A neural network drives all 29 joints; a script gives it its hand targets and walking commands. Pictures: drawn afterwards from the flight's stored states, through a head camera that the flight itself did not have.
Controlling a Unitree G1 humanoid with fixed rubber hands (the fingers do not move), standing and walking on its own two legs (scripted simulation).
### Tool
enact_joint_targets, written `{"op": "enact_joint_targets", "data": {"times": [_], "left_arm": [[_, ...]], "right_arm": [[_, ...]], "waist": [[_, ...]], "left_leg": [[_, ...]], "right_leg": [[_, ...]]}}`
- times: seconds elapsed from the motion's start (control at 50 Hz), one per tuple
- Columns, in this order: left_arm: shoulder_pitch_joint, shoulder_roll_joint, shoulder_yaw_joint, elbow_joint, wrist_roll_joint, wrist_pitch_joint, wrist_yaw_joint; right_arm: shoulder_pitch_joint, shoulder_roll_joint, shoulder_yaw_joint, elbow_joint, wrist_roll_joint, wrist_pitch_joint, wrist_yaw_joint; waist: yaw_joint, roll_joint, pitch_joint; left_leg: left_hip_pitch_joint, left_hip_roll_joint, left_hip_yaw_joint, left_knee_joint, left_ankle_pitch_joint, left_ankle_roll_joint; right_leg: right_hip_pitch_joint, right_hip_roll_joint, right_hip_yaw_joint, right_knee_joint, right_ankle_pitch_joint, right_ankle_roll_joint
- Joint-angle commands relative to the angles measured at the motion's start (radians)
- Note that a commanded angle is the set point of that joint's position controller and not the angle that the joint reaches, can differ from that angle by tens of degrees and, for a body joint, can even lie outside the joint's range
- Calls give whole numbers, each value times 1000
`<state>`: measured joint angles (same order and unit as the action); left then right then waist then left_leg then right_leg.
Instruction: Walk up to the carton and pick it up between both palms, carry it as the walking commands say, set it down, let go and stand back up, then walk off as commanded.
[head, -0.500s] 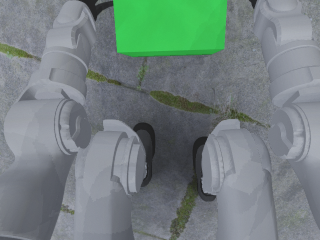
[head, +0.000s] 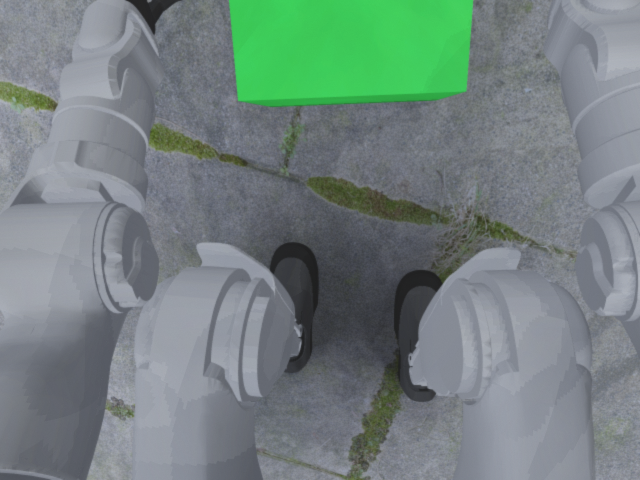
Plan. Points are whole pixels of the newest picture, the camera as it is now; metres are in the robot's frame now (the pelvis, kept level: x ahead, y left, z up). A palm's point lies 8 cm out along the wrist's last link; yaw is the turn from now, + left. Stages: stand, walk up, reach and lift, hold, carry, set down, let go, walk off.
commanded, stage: set down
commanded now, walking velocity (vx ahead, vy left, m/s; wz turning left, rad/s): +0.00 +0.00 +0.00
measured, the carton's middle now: out of the picture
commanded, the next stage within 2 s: let go in 1.54 s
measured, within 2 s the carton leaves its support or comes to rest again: neither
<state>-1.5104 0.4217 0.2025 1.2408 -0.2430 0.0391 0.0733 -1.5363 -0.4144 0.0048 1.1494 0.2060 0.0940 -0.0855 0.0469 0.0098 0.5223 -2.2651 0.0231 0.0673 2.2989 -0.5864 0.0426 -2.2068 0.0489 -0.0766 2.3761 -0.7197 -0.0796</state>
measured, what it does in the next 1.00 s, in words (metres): rises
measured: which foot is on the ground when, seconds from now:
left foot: down 0.00-1.00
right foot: down 0.00-1.00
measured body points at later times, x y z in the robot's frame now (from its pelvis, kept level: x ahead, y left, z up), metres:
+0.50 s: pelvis -0.02 +0.00 +0.07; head +0.37 +0.02 +0.29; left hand +0.55 +0.23 -0.09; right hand +0.59 -0.16 -0.08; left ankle +0.11 +0.11 -0.30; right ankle +0.08 -0.09 -0.30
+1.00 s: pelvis -0.02 +0.00 +0.19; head +0.36 +0.02 +0.41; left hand +0.56 +0.23 +0.05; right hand +0.60 -0.17 +0.06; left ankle +0.11 +0.11 -0.30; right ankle +0.08 -0.09 -0.30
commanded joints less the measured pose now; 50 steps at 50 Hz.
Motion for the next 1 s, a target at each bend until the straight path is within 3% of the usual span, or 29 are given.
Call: {"op": "enact_joint_targets", "data": {"times": [0.0,0.02,0.04,0.06,0.12,0.14,0.2,0.22,0.24,0.28,0.3,0.32,0.36,0.42,0.46,0.5,0.52,0.54,0.56,0.58,0.6,0.64,0.72,0.76,0.8,0.86,0.88,0.92,0.98], "left_arm": [[-287,81,-21,-183,-28,-16,1],[-320,102,-14,-190,-32,-12,5],[-311,93,-15,-233,-40,-6,10],[-324,120,4,-256,-25,-1,21],[-360,95,-46,-329,-47,26,34],[-298,92,-18,-302,-32,43,42],[-316,126,-3,-376,-17,66,58],[-327,162,12,-404,9,73,68],[-309,154,2,-447,-2,87,77],[-307,183,25,-469,17,106,82],[-315,160,-16,-553,-7,118,92],[-341,161,-4,-619,-15,121,94],[-297,151,-17,-594,-19,158,93],[-286,150,14,-569,5,186,87],[-273,120,-3,-642,-2,193,80],[-268,171,19,-639,5,207,80],[-298,179,5,-698,-24,223,84],[-277,180,23,-719,-10,228,76],[-264,161,16,-710,-7,234,72],[-293,130,-29,-743,-34,254,73],[-270,129,-18,-611,-26,269,63],[-302,164,10,-772,-5,280,68],[-258,199,44,-779,21,316,79],[-220,171,23,-703,1,333,61],[-260,203,59,-894,10,329,65],[-231,161,26,-702,27,360,44],[-260,177,35,-753,18,357,49],[-308,160,-9,-885,-9,360,53],[-250,166,37,-795,10,376,59]], "right_arm": [[-427,-135,-33,-203,-1,-29,0],[-466,-126,7,-205,21,-17,3],[-449,-151,-34,-279,-2,-20,1],[-478,-164,-23,-273,9,-10,-2],[-432,-167,-77,-299,-3,16,-8],[-419,-156,-27,-279,17,29,-5],[-420,-222,-83,-334,-6,46,-18],[-411,-216,-57,-320,6,61,-26],[-381,-213,-85,-357,0,70,-28],[-381,-192,-76,-322,12,94,-29],[-367,-220,-109,-377,4,99,-36],[-411,-222,-99,-412,13,98,-40],[-427,-302,-153,-474,-14,113,-50],[-379,-215,-104,-363,4,154,-28],[-361,-226,-116,-419,-8,151,-24],[-387,-205,-81,-497,30,172,-28],[-411,-272,-141,-544,-1,174,-31],[-416,-256,-135,-555,22,188,-33],[-345,-214,-108,-500,17,206,-27],[-403,-233,-102,-517,23,213,-22],[-381,-252,-116,-418,-10,224,-14],[-432,-269,-156,-619,-5,222,-11],[-390,-264,-151,-594,15,256,1],[-340,-276,-163,-504,-34,273,2],[-425,-287,-146,-721,5,268,7],[-351,-273,-151,-497,-13,293,23],[-406,-287,-177,-563,-31,282,25],[-424,-277,-175,-630,30,286,29],[-369,-312,-176,-559,-26,299,35]], "waist": [[16,-43,-1252],[57,-97,-1261],[26,-89,-1352],[53,-88,-1372],[-9,-42,-1540],[50,-87,-1551],[40,-67,-1670],[77,-51,-1714],[35,-61,-1768],[79,-69,-1760],[13,-30,-1817],[41,-42,-1889],[0,-21,-1932],[56,-34,-1788],[29,-40,-1912],[64,-70,-2016],[-4,-83,-2039],[58,-56,-2032],[65,-21,-2011],[21,-60,-2062],[1,-40,-1901],[12,-36,-2059],[65,-42,-2174],[5,-67,-2124],[56,-95,-2219],[23,-18,-2031],[-9,-63,-2073],[14,12,-2241],[14,-46,-2168]], "left_leg": [[649,-36,-118,-110,535,-20],[653,-36,-123,-120,523,-16],[692,-41,-127,-131,527,-13],[721,-41,-121,-139,532,-11],[919,-44,-132,-152,569,-23],[892,-53,-114,-184,568,-18],[933,-59,-96,-199,525,-17],[944,-69,-68,-215,519,-16],[981,-64,-75,-213,522,-15],[954,-68,-63,-251,492,-6],[1025,-71,-82,-268,538,-14],[1051,-74,-69,-275,549,-15],[1084,-70,-81,-282,560,-22],[1002,-70,-62,-327,480,-9],[1014,-78,-54,-355,502,-24],[1093,-81,-55,-379,540,-1],[1088,-79,-68,-390,516,-10],[1077,-77,-59,-395,532,0],[1081,-83,-49,-409,563,-6],[1111,-84,-55,-415,540,-6],[1023,-76,-48,-441,482,-16],[1200,-86,-71,-504,502,-16],[1289,-100,-60,-543,588,-11],[1279,-93,-91,-592,592,-18],[1288,-100,-69,-627,616,-6],[1279,-92,-76,-693,556,-17],[1281,-87,-86,-707,506,-16],[1482,-91,-101,-740,630,-23],[1442,-88,-85,-799,603,-23]], "right_leg": [[516,-11,160,-242,553,65],[515,-20,151,-248,512,65],[542,-13,133,-254,511,63],[550,-11,143,-259,508,61],[516,-2,96,-275,460,56],[570,-5,95,-288,480,64],[589,5,82,-300,441,58],[633,4,89,-319,433,56],[657,18,82,-325,448,57],[672,18,89,-362,429,60],[673,27,82,-363,474,49],[682,25,62,-360,470,49],[698,21,66,-390,489,48],[671,19,94,-448,416,41],[772,26,81,-453,491,42],[848,38,95,-483,521,46],[852,35,78,-492,516,48],[881,34,104,-492,536,39],[894,42,121,-514,576,39],[908,33,102,-526,552,41],[834,31,104,-560,496,41],[891,33,83,-590,477,40],[957,35,88,-637,548,52],[933,40,81,-680,542,50],[1083,39,103,-707,616,52],[966,37,98,-783,544,55],[1023,37,89,-799,525,54],[1008,39,84,-816,571,49],[1095,37,91,-897,571,50]]}}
